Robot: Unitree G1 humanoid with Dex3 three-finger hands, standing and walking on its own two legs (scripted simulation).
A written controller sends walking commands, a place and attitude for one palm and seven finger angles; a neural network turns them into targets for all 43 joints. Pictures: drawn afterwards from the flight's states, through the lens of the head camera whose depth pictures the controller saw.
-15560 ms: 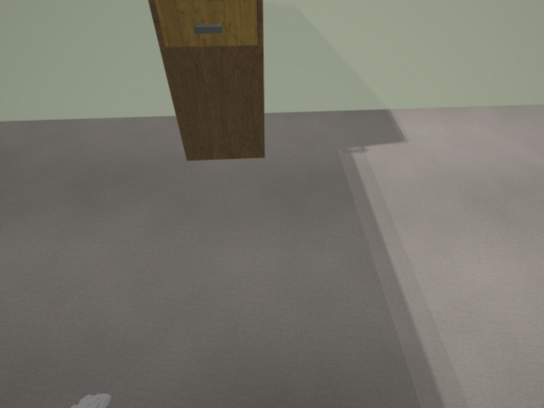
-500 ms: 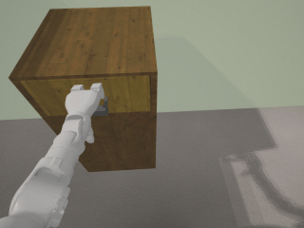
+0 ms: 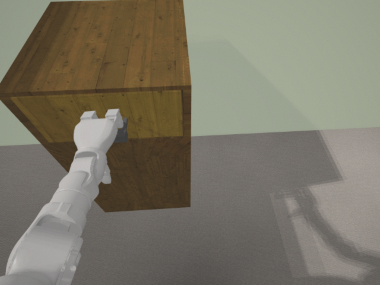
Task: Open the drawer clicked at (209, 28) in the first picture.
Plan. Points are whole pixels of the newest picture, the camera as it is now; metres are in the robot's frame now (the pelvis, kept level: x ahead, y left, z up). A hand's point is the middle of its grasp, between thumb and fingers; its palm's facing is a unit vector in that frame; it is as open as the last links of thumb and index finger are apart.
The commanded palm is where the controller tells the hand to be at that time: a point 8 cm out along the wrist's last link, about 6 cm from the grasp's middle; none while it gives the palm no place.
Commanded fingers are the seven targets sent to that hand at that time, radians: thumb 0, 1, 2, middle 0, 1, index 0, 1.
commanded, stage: lower the fingers behind the handle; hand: left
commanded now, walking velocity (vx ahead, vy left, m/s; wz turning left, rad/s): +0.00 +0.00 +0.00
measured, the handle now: (106, 129) +0.50 +0.22 -0.01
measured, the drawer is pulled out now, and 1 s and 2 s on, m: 0.00 0.00 0.00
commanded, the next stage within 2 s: close the thumb around the handle in 0.88 s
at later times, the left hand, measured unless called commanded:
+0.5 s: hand (105, 153) +0.43 +0.21 -0.03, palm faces -0.03 -0.03 -1.00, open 13.8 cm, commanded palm +0.42 +0.21 +0.03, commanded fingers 0.00 -0.50 0.30 -0.30 -1.20 -0.30 -1.20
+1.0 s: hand (106, 152) +0.44 +0.21 -0.03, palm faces -0.03 -0.05 -1.00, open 13.8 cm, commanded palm +0.41 +0.20 +0.03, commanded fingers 0.00 -0.39 0.35 -0.31 -1.21 -0.31 -1.21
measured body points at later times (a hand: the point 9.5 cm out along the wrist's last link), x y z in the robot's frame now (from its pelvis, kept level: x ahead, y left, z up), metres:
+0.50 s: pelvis -0.01 +0.01 -0.02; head +0.08 +0.01 +0.42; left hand +0.43 +0.21 +0.03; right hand +0.03 -0.26 -0.15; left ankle -0.01 +0.09 -0.71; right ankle -0.04 -0.08 -0.71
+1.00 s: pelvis -0.01 +0.02 -0.02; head +0.08 +0.02 +0.42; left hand +0.43 +0.21 +0.03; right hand +0.02 -0.25 -0.15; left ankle -0.01 +0.09 -0.71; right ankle -0.04 -0.08 -0.71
